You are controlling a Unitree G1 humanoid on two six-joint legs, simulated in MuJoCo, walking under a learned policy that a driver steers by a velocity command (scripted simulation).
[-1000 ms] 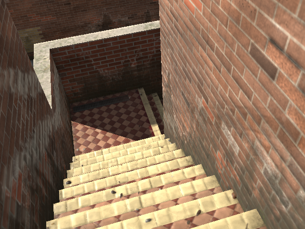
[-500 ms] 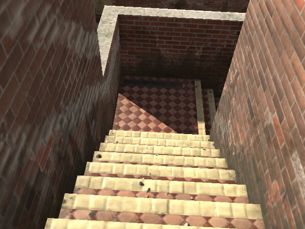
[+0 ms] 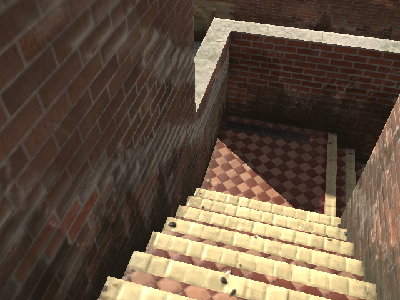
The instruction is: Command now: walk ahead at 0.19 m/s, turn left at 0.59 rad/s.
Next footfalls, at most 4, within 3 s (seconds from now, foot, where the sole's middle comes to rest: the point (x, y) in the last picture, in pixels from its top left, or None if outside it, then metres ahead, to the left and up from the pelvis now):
0.34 left None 0.11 0.11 -0.78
1.48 left None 0.18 0.14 -0.78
1.90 right None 0.34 0.00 -0.98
2.34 left None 0.65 0.18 -1.17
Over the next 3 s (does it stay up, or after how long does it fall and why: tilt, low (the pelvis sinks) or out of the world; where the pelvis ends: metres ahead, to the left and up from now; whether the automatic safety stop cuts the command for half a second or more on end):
stays up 0.76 -0.03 -0.63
